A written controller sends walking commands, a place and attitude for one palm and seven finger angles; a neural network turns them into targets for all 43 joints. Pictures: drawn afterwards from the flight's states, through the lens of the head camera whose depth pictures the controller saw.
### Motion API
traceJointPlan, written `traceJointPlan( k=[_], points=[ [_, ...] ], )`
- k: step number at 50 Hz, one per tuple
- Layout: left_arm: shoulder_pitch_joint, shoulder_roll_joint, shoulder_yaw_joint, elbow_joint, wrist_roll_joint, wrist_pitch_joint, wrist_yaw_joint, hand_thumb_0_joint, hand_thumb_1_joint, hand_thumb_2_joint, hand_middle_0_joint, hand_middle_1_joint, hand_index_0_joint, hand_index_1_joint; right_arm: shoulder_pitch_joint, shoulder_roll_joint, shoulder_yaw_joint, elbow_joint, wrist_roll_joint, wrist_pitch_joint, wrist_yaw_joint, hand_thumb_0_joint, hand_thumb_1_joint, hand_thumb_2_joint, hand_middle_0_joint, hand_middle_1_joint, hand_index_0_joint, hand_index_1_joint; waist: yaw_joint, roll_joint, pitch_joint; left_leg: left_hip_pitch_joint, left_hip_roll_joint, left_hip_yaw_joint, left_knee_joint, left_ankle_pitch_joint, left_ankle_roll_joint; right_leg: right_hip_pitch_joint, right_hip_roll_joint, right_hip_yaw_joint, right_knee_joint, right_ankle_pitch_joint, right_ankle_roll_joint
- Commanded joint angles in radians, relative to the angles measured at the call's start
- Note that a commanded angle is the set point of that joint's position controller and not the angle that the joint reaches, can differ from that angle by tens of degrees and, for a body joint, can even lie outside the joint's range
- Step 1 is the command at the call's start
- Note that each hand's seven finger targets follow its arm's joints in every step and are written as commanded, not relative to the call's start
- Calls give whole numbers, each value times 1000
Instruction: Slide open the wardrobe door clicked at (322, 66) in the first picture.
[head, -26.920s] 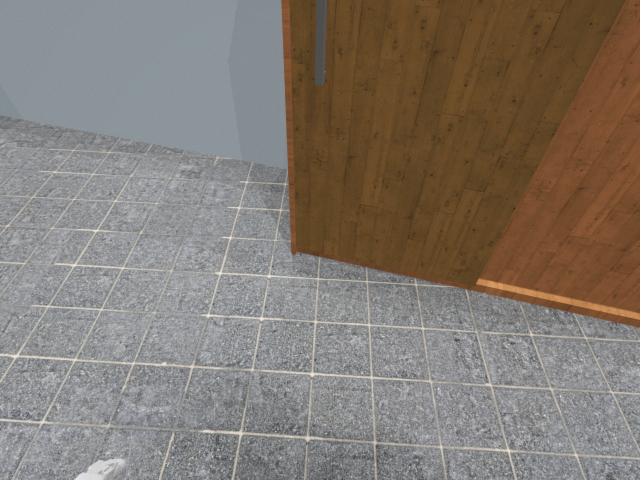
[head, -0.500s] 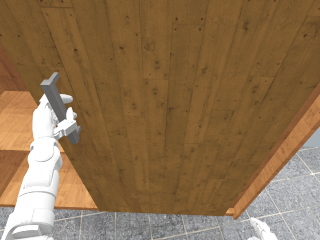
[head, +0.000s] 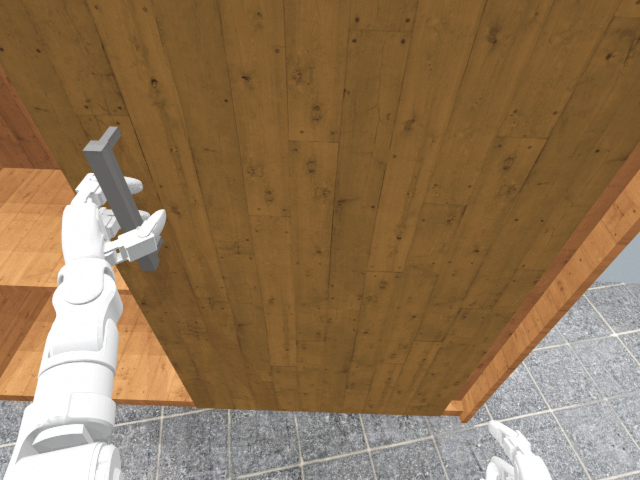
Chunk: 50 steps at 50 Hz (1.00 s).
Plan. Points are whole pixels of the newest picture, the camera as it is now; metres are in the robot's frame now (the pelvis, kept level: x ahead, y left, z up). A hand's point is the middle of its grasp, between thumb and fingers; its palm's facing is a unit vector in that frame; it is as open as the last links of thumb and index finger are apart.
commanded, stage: loosen the grip on the handle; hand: left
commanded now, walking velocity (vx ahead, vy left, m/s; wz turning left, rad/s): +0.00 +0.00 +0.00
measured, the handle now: (132, 205) +0.42 +0.28 +0.12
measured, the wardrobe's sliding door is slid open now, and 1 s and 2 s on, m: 0.63 0.63 0.63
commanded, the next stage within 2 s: slip the hand off the handle in 0.38 s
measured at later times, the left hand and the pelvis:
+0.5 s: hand (130, 238) +0.38 +0.27 +0.11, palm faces +0.42 -0.89 -0.16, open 14.5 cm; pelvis +0.01 -0.01 -0.01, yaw -1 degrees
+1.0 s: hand (81, 239) +0.38 +0.34 +0.10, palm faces +0.43 -0.89 -0.16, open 14.5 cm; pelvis +0.03 +0.00 -0.01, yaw +0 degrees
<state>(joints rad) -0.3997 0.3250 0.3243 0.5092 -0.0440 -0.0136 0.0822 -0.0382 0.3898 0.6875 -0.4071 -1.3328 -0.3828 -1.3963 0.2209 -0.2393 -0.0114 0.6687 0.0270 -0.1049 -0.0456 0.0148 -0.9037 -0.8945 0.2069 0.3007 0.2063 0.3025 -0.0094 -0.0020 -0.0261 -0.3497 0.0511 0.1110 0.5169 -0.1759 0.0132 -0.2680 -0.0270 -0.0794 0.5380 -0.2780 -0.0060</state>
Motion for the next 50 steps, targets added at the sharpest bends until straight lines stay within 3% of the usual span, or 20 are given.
traceJointPlan(
  k=[1,2,4,8,9,10,14,15,19,20,23,24,25,29,33,36,39,40,43,50],
  points=[
    [-397,204,-26,-217,56,-152,48,0,-429,258,-437,-1383,-437,-1383,-37,-152,-38,-123,-3,-49,-18,0,-900,-900,200,300,200,300,-8,5,-197,187,-3,-129,-69,-102,2,-142,31,21,-60,-15,-13],
    [-383,207,-25,-194,54,-164,54,0,-550,200,-423,-1367,-423,-1367,-41,-152,-34,-127,-2,-51,-21,0,-900,-900,200,300,200,300,-1,-15,-190,158,-9,-127,-76,-161,5,-140,29,29,-65,-54,-12],
    [-430,264,18,-183,47,-198,61,0,-550,200,-397,-1333,-397,-1333,-50,-156,-27,-115,0,-52,-33,0,-900,-900,200,300,200,300,4,1,-190,136,-12,-123,-77,-227,9,-133,23,48,-72,-102,-13],
    [-510,254,-31,-155,36,-232,40,0,-550,200,-343,-1267,-343,-1267,-44,-152,-17,-97,3,-69,-47,0,-900,-900,200,300,200,300,-13,72,-169,113,-28,-110,-60,-274,11,-153,22,61,-79,-144,-14],
    [-493,294,12,-139,38,-237,44,0,-550,200,-330,-1250,-330,-1250,-41,-156,-22,-83,1,-69,-50,0,-900,-900,200,300,200,300,-2,71,-177,113,-24,-113,-57,-264,12,-141,20,66,-82,-139,-16],
    [-352,279,23,-81,26,-231,33,0,-550,200,-317,-1233,-317,-1233,-29,-155,-24,-93,0,-69,-49,0,-900,-900,200,300,200,300,15,48,-178,86,-33,-103,-47,-238,15,-122,21,68,-86,-140,-16],
    [-299,355,114,-131,-21,-233,14,0,-550,200,-263,-1167,-263,-1167,-37,-161,-23,-94,-1,-68,-57,0,-900,-900,200,300,200,300,41,22,-210,72,-38,-87,-15,-110,20,-70,19,76,-86,-71,-12],
    [-296,311,77,-167,-34,-233,8,0,-550,200,-250,-1150,-250,-1150,-38,-155,-22,-104,-2,-69,-55,0,-900,-900,200,300,200,300,32,29,-228,86,-42,-76,-5,-72,23,-65,20,74,-80,-28,-8],
    [-278,336,105,-250,-34,-243,8,0,-550,200,-250,-1150,-250,-1150,-24,-158,-29,-91,-9,-68,-55,0,-900,-900,200,300,200,300,28,60,-252,118,-37,-69,28,49,25,-67,29,61,-39,114,-8],
    [-285,289,56,-252,-31,-242,2,0,-550,200,-250,-1150,-250,-1150,-17,-154,-29,-93,-7,-70,-52,0,-900,-900,200,300,200,300,13,72,-256,131,-37,-72,31,52,23,-85,32,55,-32,118,-7],
    [-289,271,36,-272,-36,-235,-9,0,-550,200,-250,-1150,-250,-1150,-11,-158,-33,-90,-6,-71,-54,0,-900,-900,200,300,200,300,2,68,-253,144,-35,-81,41,62,22,-108,34,49,-24,124,-7],
    [-148,308,107,-142,-31,-221,-10,0,-550,200,-250,-1150,-250,-1150,12,-165,-38,-72,-7,-61,-55,0,-900,-900,200,300,200,300,17,6,-196,97,-32,-80,47,63,23,-112,36,46,-23,132,-8],
    [-145,286,84,-157,-45,-217,-27,0,-550,200,-250,-1150,-250,-1150,9,-167,-32,-86,-4,-56,-52,0,-900,-900,200,300,200,300,16,4,-216,87,-39,-79,50,74,22,-103,30,45,-13,157,-5],
    [-229,386,159,-221,-56,-218,-52,0,-550,200,-250,-1150,-250,-1150,-4,-168,-32,-93,-1,-39,-65,0,-900,-900,200,300,200,300,21,39,-256,97,-40,-77,61,93,25,-87,29,56,-5,182,-3],
    [-307,356,118,-293,-46,-264,-65,0,-550,200,-250,-1150,-250,-1150,4,-156,-32,-92,-8,-42,-64,0,-900,-900,200,300,200,300,3,132,-321,177,-35,-93,96,192,18,-121,39,43,33,230,-12],
    [-233,379,146,-234,-51,-259,-85,0,-550,200,-250,-1150,-250,-1150,18,-162,-35,-85,-7,-35,-63,0,-900,-900,200,300,200,300,6,103,-317,159,-33,-97,108,219,18,-117,41,41,40,260,-11],
    [-221,421,180,-133,-67,-217,-124,0,-550,200,-250,-1150,-250,-1150,18,-171,-30,-79,6,-20,-72,0,-900,-900,200,300,200,300,5,66,-249,98,-31,-96,97,157,19,-122,37,41,25,228,-10],
    [-234,385,144,-128,-75,-202,-142,0,-550,200,-250,-1150,-250,-1150,16,-166,-26,-90,8,-19,-72,0,-900,-900,200,300,200,300,4,80,-253,102,-35,-97,94,165,17,-122,36,39,26,238,-10],
    [-209,430,186,-134,-88,-179,-167,0,-550,200,-250,-1150,-250,-1150,21,-171,-30,-106,10,-14,-74,0,-900,-900,200,300,200,300,16,72,-287,108,-36,-99,99,197,17,-112,39,34,32,257,-10],
    [-199,486,245,-131,-89,-223,-184,0,-550,200,-250,-1150,-250,-1150,47,-175,-34,-108,3,-4,-66,0,-900,-900,200,300,200,300,21,95,-299,96,-33,-111,117,201,16,-143,48,33,51,229,-12]
  ],
)
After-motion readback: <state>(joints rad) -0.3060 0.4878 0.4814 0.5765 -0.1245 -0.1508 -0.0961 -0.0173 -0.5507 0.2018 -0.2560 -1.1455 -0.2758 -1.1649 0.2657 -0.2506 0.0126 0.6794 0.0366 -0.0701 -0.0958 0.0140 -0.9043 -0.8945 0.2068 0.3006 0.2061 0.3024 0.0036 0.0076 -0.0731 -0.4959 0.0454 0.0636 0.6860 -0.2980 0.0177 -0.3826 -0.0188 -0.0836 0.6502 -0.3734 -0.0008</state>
